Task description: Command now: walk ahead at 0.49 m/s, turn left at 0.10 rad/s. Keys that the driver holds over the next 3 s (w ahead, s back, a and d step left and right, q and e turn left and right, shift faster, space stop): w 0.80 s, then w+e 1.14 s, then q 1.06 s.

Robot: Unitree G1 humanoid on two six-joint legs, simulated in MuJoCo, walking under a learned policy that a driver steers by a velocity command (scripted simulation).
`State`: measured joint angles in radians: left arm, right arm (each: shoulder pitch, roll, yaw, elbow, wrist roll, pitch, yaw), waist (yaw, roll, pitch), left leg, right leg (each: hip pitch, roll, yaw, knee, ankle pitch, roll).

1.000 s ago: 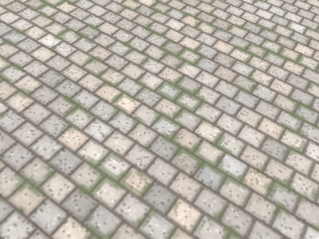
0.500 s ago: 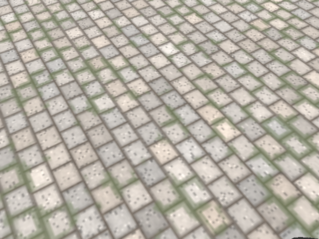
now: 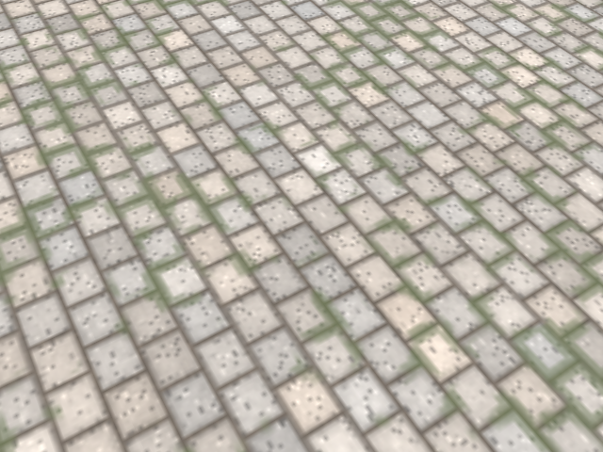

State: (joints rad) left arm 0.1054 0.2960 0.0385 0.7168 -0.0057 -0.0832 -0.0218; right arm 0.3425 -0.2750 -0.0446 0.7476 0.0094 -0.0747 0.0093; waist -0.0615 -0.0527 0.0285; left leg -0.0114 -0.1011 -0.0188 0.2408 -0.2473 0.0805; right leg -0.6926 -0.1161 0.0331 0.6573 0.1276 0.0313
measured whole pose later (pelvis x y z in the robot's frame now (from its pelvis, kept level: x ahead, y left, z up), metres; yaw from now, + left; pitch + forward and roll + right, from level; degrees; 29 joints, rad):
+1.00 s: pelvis +0.58 +0.02 +0.00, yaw -3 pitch +1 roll +2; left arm 0.16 0.30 0.05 0.76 -0.02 -0.05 -0.01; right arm 0.33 -0.27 -0.05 0.84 -0.01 -0.10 0.01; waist -0.06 -0.05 0.02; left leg -0.05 -0.06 0.10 0.22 -0.19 0.06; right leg -0.69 -0.10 0.07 0.83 -0.03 0.01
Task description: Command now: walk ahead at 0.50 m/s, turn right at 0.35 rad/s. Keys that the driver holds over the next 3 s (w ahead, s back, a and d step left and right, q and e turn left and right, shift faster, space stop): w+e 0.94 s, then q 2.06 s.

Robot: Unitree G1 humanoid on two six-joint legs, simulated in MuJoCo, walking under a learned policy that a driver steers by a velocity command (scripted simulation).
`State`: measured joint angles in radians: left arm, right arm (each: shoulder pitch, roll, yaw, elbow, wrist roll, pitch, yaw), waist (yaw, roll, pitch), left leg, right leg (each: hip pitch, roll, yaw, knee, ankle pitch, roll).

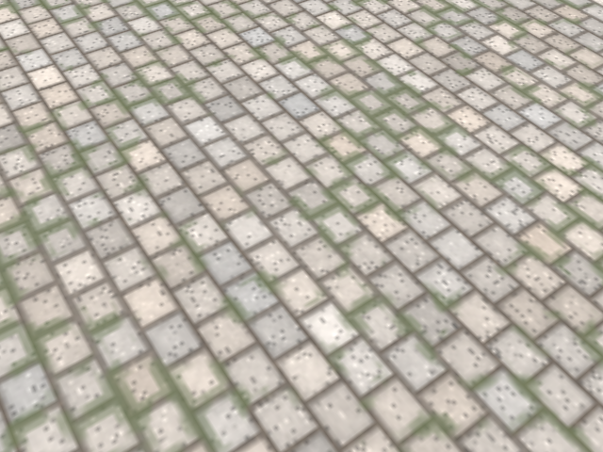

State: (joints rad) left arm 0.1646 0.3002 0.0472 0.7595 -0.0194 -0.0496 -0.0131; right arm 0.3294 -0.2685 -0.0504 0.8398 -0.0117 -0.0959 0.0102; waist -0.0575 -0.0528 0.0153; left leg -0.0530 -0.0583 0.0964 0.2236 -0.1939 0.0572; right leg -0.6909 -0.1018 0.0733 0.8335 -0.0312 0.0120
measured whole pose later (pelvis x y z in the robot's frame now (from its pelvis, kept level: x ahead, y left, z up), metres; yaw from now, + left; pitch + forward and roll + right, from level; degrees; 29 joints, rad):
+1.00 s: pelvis +0.55 -0.11 +0.00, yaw -34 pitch +1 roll +2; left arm 0.18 0.31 0.08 0.63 -0.02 -0.01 0.00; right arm 0.32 -0.27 -0.07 0.83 0.00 -0.09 0.00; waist -0.07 -0.05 0.04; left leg -0.09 -0.01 0.12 0.29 -0.22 0.02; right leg -0.67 -0.09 0.07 0.93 -0.18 0.01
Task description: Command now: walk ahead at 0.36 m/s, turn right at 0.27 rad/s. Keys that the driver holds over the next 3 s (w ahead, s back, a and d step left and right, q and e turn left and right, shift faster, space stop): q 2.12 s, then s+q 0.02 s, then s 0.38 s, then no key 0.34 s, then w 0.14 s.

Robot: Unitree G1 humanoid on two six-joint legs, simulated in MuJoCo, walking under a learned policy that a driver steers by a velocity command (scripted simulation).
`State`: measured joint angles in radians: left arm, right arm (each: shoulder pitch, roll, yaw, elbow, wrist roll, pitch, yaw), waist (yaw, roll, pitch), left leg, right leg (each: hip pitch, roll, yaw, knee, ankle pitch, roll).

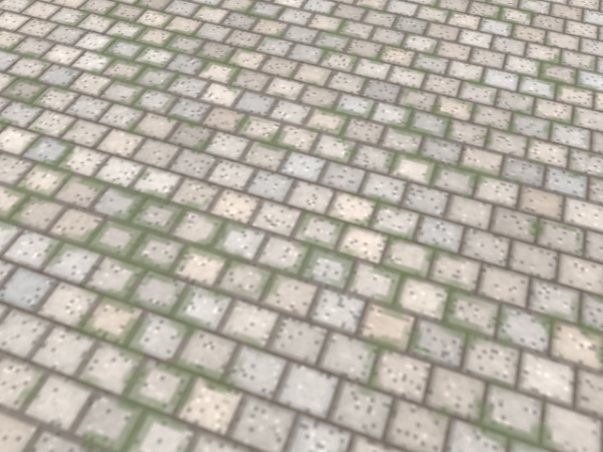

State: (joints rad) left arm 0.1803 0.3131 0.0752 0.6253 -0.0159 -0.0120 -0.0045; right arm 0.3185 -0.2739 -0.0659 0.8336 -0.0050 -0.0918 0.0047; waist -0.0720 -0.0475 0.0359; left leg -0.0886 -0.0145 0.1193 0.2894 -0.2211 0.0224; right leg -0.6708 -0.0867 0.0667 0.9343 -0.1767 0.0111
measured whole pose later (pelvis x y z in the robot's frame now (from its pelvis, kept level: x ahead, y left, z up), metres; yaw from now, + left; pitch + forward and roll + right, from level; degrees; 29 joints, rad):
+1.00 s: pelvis +0.16 -0.01 +0.00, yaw +29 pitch +2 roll -2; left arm 0.08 0.30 0.09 0.80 -0.01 -0.01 0.02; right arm 0.17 -0.31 -0.07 0.67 0.01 0.04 -0.03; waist -0.02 0.01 0.04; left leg -0.31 -0.09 -0.19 0.49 -0.21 0.04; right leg -0.37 0.04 0.10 0.66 -0.35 0.08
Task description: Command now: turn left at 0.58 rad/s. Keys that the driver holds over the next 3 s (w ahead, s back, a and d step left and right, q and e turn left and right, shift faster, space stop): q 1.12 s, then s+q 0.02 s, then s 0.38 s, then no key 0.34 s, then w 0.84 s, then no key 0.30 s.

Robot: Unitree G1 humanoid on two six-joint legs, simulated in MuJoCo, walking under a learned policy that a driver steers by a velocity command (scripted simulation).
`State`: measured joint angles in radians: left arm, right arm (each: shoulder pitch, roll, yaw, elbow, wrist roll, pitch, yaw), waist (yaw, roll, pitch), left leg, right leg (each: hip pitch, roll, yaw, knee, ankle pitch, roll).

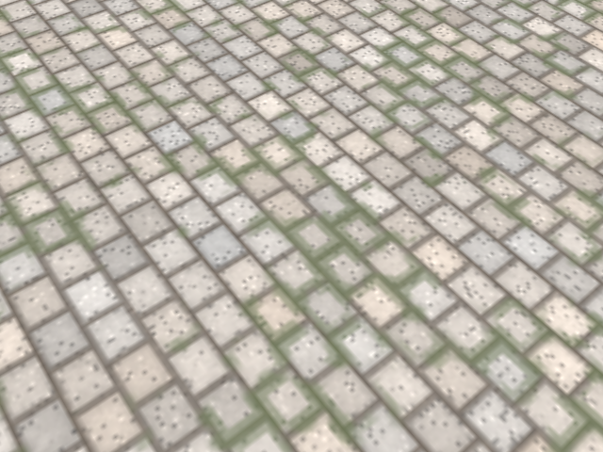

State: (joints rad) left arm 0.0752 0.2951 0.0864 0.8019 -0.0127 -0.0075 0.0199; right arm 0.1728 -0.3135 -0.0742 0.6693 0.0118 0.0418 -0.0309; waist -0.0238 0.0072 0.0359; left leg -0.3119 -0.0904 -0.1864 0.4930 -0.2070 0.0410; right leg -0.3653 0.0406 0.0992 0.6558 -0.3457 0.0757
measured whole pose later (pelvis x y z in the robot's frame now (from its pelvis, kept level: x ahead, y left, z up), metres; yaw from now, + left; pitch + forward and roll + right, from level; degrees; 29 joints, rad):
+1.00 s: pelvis +0.01 +0.01 -0.01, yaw +36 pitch +1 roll -1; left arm 0.11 0.31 0.08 0.74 0.01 -0.02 0.00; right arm 0.16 -0.34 -0.07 0.59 0.02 0.05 -0.02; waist -0.01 0.04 0.05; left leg -0.34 -0.13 -0.25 0.62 -0.33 0.02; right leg -0.27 0.05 0.06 0.50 -0.23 -0.01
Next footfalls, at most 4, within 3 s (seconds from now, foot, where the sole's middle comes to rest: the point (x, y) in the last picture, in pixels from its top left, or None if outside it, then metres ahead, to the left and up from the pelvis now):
0.06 right None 0.05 -0.14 -0.78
0.48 left None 0.01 0.13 -0.78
0.98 right None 0.12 -0.06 -0.78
1.38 left None -0.08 0.13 -0.78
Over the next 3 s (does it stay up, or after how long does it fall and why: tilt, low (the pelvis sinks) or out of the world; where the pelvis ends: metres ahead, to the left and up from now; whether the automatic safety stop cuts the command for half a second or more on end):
stays up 0.22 0.25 0.00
